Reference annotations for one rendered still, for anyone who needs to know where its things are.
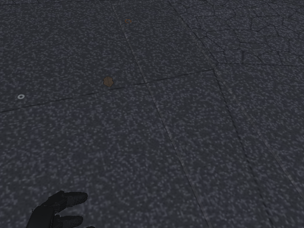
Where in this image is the robot left hand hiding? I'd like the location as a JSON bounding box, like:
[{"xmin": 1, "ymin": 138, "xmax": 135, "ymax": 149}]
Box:
[{"xmin": 26, "ymin": 190, "xmax": 95, "ymax": 228}]

